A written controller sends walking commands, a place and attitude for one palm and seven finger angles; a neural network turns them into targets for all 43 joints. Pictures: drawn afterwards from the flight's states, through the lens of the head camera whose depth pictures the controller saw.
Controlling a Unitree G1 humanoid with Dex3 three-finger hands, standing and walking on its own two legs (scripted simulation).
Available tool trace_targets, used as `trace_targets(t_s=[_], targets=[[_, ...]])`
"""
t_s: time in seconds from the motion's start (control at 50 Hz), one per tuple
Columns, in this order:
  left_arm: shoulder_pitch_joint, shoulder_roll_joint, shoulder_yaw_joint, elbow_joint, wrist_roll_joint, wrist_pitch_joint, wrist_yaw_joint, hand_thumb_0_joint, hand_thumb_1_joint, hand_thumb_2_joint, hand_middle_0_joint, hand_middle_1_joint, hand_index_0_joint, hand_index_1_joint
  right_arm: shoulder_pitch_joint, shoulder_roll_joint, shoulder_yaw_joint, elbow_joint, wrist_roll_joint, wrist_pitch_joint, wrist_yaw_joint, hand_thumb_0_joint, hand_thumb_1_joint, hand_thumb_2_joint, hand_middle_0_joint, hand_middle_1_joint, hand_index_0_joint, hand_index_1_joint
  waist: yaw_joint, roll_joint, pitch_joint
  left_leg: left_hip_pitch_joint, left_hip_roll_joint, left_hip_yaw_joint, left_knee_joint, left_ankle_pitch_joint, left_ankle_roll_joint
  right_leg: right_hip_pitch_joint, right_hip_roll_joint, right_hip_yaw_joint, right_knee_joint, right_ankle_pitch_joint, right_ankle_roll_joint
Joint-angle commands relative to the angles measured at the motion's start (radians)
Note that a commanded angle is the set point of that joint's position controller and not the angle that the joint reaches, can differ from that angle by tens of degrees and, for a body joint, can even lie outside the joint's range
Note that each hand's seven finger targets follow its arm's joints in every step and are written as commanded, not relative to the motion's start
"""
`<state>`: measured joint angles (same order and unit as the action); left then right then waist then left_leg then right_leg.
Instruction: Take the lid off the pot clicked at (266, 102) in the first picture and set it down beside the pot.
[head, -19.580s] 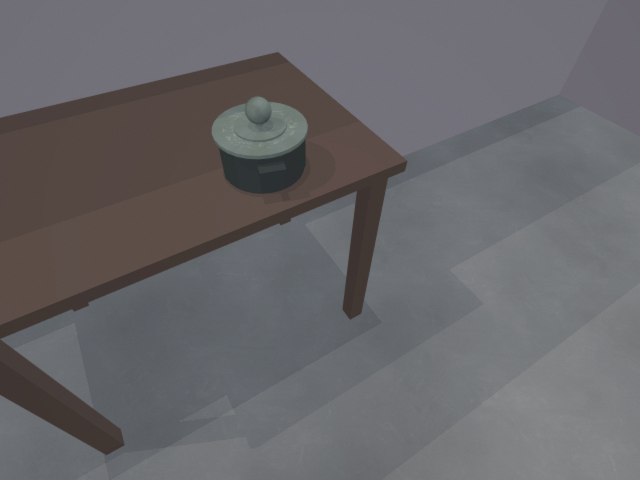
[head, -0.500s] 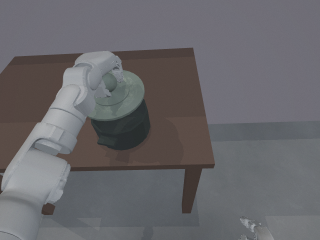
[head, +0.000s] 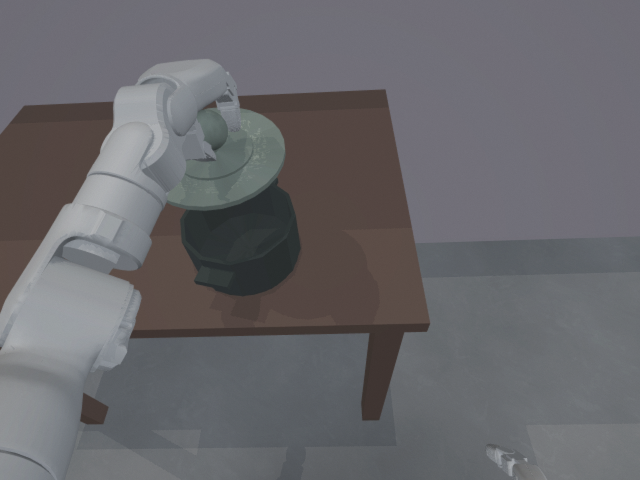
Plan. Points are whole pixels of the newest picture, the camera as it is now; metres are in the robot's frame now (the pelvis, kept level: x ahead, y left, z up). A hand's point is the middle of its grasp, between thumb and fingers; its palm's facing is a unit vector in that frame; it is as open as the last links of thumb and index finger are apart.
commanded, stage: lift the lid straight up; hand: left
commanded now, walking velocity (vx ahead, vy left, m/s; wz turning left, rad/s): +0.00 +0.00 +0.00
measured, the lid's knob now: (207, 130) +0.50 +0.14 +0.18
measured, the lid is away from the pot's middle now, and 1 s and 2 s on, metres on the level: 0.02 0.05 0.18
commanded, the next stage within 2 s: move the lid sideways beside the pot in 0.52 s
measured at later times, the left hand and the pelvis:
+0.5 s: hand (190, 111) +0.47 +0.14 +0.22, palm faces -0.24 -0.04 -0.97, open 7.8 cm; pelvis +0.00 +0.00 +0.00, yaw +1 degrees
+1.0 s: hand (157, 114) +0.46 +0.18 +0.23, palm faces -0.24 -0.05 -0.97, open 7.8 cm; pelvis -0.01 +0.00 +0.00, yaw +0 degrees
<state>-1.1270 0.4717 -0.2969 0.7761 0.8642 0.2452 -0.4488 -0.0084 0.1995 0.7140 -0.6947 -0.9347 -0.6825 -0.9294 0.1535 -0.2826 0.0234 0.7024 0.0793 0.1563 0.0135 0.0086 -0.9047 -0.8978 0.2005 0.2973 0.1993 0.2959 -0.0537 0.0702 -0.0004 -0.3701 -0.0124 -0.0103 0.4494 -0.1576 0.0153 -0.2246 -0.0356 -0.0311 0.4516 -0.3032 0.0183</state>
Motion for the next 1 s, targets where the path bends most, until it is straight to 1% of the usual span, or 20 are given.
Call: trace_targets(t_s=[0.0,0.08,0.14,0.18,0.2,0.22,0.28,0.34,0.4,0.42,0.5,0.52,0.6,0.64,0.7,0.74,0.8,0.84,0.94,0.98], targets=[[-0.653,0.29,0.15,-0.232,0.029,0.012,0.044,0.0,0.644,0.917,-0.878,-1.042,-0.875,-1.026,-0.078,-0.13,-0.048,-0.133,-0.005,-0.041,-0.005,0.0,-0.9,-0.9,0.2,0.3,0.2,0.3,0.019,-0.07,-0.505,0.386,-0.055,-0.022,0.021,0.321,0.058,0.002,0.057,-0.019,-0.034,0.47,-0.058],[-0.637,0.266,0.133,-0.229,0.037,0.022,0.027,0.0,0.644,0.917,-0.878,-1.042,-0.875,-1.026,-0.067,-0.127,-0.046,-0.134,-0.003,-0.036,-0.003,0.0,-0.9,-0.9,0.2,0.3,0.2,0.3,0.005,-0.085,-0.469,0.383,-0.049,-0.019,0.018,0.296,0.061,-0.003,0.062,-0.023,-0.037,0.449,-0.052],[-0.682,0.292,0.146,-0.293,0.036,0.023,0.015,0.0,0.644,0.917,-0.878,-1.042,-0.875,-1.026,-0.073,-0.131,-0.049,-0.142,-0.003,-0.039,0.0,0.0,-0.9,-0.9,0.2,0.3,0.2,0.3,0.007,-0.066,-0.509,0.415,-0.049,-0.022,0.021,0.32,0.062,0.004,0.061,-0.019,-0.034,0.46,-0.051],[-0.675,0.259,0.123,-0.293,0.037,0.026,0.009,0.0,0.644,0.917,-0.878,-1.042,-0.875,-1.026,-0.077,-0.123,-0.05,-0.147,-0.004,-0.045,0.0,0.0,-0.9,-0.9,0.2,0.3,0.2,0.3,0.003,-0.054,-0.51,0.437,-0.05,-0.027,0.025,0.335,0.062,-0.014,0.064,-0.022,-0.035,0.446,-0.054],[-0.718,0.262,0.1,-0.268,0.024,0.041,0.001,0.0,0.644,0.917,-0.878,-1.042,-0.875,-1.026,-0.095,-0.13,-0.051,-0.137,-0.004,-0.052,0.008,0.0,-0.9,-0.9,0.2,0.3,0.2,0.3,0.022,-0.052,-0.502,0.426,-0.064,-0.041,0.03,0.403,0.052,-0.048,0.062,-0.028,-0.032,0.478,-0.059],[-0.678,0.256,0.13,-0.292,0.031,0.038,0.004,0.0,0.644,0.917,-0.878,-1.042,-0.875,-1.026,-0.063,-0.127,-0.055,-0.136,-0.004,-0.049,0.009,0.0,-0.9,-0.9,0.2,0.3,0.2,0.3,0.002,-0.049,-0.516,0.453,-0.044,-0.034,0.032,0.372,0.058,-0.028,0.066,-0.026,-0.026,0.451,-0.052],[-0.674,0.207,0.09,-0.25,0.031,0.051,-0.005,0.0,0.644,0.917,-0.878,-1.042,-0.875,-1.026,-0.077,-0.122,-0.048,-0.135,-0.003,-0.045,0.007,0.0,-0.9,-0.9,0.2,0.3,0.2,0.3,0.0,-0.082,-0.475,0.424,-0.051,-0.03,0.024,0.324,0.059,-0.038,0.068,-0.03,-0.037,0.423,-0.054],[-0.696,0.275,0.137,-0.225,0.04,0.057,-0.008,0.0,0.644,0.917,-0.878,-1.042,-0.875,-1.026,-0.082,-0.13,-0.043,-0.136,-0.004,-0.044,0.006,0.0,-0.9,-0.9,0.2,0.3,0.2,0.3,0.011,-0.087,-0.486,0.392,-0.056,-0.023,0.02,0.293,0.059,-0.013,0.062,-0.022,-0.034,0.428,-0.053],[-0.74,0.159,0.037,-0.231,0.031,0.059,-0.02,0.0,0.644,0.917,-0.878,-1.042,-0.875,-1.026,-0.099,-0.121,-0.044,-0.131,0.0,-0.043,0.007,0.0,-0.9,-0.9,0.2,0.3,0.2,0.3,0.001,-0.074,-0.477,0.412,-0.056,-0.03,0.021,0.317,0.053,-0.054,0.061,-0.034,-0.034,0.414,-0.058],[-0.732,0.226,0.103,-0.274,0.039,0.053,-0.011,0.0,0.644,0.917,-0.878,-1.042,-0.875,-1.026,-0.083,-0.125,-0.047,-0.134,-0.007,-0.043,0.008,0.0,-0.9,-0.9,0.2,0.3,0.2,0.3,0.007,-0.068,-0.521,0.438,-0.048,-0.035,0.025,0.324,0.054,-0.03,0.063,-0.029,-0.027,0.417,-0.056],[-0.701,0.224,0.103,-0.187,0.026,0.057,-0.015,0.0,0.644,0.917,-0.878,-1.042,-0.875,-1.026,-0.086,-0.125,-0.04,-0.131,-0.004,-0.039,0.0,0.0,-0.9,-0.9,0.2,0.3,0.2,0.3,0.01,-0.097,-0.475,0.389,-0.056,-0.028,0.018,0.293,0.058,-0.027,0.06,-0.03,-0.041,0.414,-0.058],[-0.726,0.287,0.151,-0.207,0.04,0.051,-0.009,0.0,0.644,0.917,-0.878,-1.042,-0.875,-1.026,-0.08,-0.126,-0.038,-0.128,-0.007,-0.038,-0.002,0.0,-0.9,-0.9,0.2,0.3,0.2,0.3,0.014,-0.12,-0.488,0.381,-0.052,-0.023,0.016,0.282,0.058,-0.002,0.057,-0.023,-0.033,0.429,-0.054],[-0.716,0.176,0.065,-0.26,0.038,0.047,-0.007,0.0,0.644,0.917,-0.878,-1.042,-0.875,-1.026,-0.103,-0.11,-0.04,-0.152,-0.006,-0.04,0.002,0.0,-0.9,-0.9,0.2,0.3,0.2,0.3,0.008,-0.063,-0.498,0.424,-0.051,-0.034,0.025,0.362,0.057,-0.03,0.062,-0.028,-0.03,0.44,-0.061],[-0.702,0.31,0.173,-0.267,0.054,0.036,0.004,0.0,0.644,0.917,-0.878,-1.042,-0.875,-1.026,-0.097,-0.121,-0.038,-0.152,-0.011,-0.037,0.0,0.0,-0.9,-0.9,0.2,0.3,0.2,0.3,0.027,-0.085,-0.513,0.402,-0.051,-0.026,0.02,0.317,0.058,0.009,0.06,-0.018,-0.031,0.437,-0.058],[-0.67,0.267,0.135,-0.21,0.046,0.04,-0.001,0.0,0.644,0.917,-0.878,-1.042,-0.875,-1.026,-0.103,-0.118,-0.037,-0.151,-0.002,-0.028,-0.005,0.0,-0.9,-0.9,0.2,0.3,0.2,0.3,0.022,-0.096,-0.465,0.356,-0.051,-0.016,0.009,0.287,0.059,0.002,0.054,-0.022,-0.038,0.424,-0.058],[-0.672,0.357,0.195,-0.225,0.066,0.032,0.004,0.0,0.644,0.917,-0.878,-1.042,-0.875,-1.026,-0.1,-0.122,-0.034,-0.157,-0.006,-0.028,-0.007,0.0,-0.9,-0.9,0.2,0.3,0.2,0.3,0.032,-0.095,-0.492,0.36,-0.051,-0.019,0.014,0.278,0.06,0.026,0.056,-0.016,-0.03,0.424,-0.057],[-0.672,0.25,0.1,-0.207,0.049,0.036,-0.012,0.0,0.644,0.917,-0.878,-1.042,-0.875,-1.026,-0.103,-0.118,-0.038,-0.158,0.004,-0.025,-0.009,0.0,-0.9,-0.9,0.2,0.3,0.2,0.3,0.011,-0.091,-0.459,0.361,-0.051,-0.02,0.01,0.266,0.061,-0.011,0.056,-0.024,-0.043,0.395,-0.057],[-0.697,0.364,0.182,-0.249,0.059,0.025,-0.013,0.0,0.644,0.917,-0.878,-1.042,-0.875,-1.026,-0.093,-0.131,-0.039,-0.159,-0.001,-0.026,-0.011,0.0,-0.9,-0.9,0.2,0.3,0.2,0.3,0.02,-0.074,-0.497,0.379,-0.05,-0.018,0.014,0.26,0.064,0.013,0.056,-0.014,-0.038,0.403,-0.055],[-0.671,0.385,0.186,-0.274,0.053,0.0,-0.033,0.0,0.644,0.917,-0.878,-1.042,-0.875,-1.026,-0.085,-0.133,-0.043,-0.166,0.003,-0.029,-0.01,0.0,-0.9,-0.9,0.2,0.3,0.2,0.3,0.017,-0.064,-0.488,0.388,-0.053,-0.019,0.025,0.281,0.067,0.002,0.06,-0.019,-0.036,0.413,-0.052],[-0.637,0.335,0.15,-0.253,0.046,-0.002,-0.043,0.0,0.644,0.917,-0.878,-1.042,-0.875,-1.026,-0.083,-0.128,-0.046,-0.163,0.005,-0.028,-0.011,0.0,-0.9,-0.9,0.2,0.3,0.2,0.3,0.009,-0.073,-0.456,0.391,-0.051,-0.016,0.029,0.276,0.07,-0.021,0.062,-0.022,-0.044,0.401,-0.051]])
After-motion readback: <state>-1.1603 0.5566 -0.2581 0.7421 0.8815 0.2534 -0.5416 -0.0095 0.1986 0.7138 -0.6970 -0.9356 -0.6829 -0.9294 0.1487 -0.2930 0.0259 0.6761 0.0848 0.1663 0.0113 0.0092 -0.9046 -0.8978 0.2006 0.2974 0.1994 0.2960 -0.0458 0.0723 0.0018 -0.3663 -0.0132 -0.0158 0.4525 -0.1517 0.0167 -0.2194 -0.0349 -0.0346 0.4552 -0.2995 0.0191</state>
